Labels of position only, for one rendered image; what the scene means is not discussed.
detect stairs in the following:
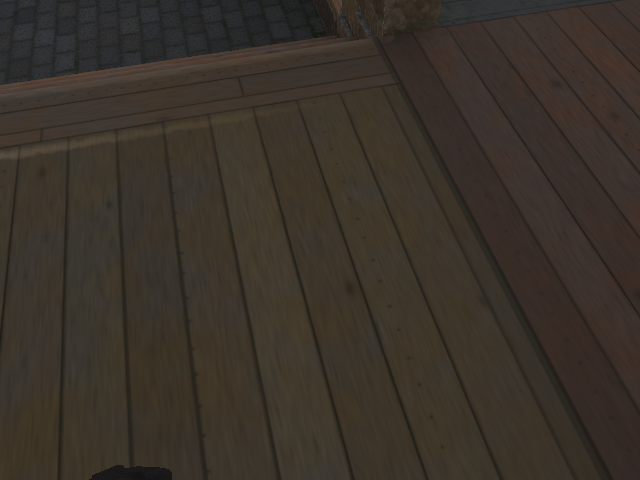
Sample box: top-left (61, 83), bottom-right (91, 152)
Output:
top-left (0, 35), bottom-right (356, 94)

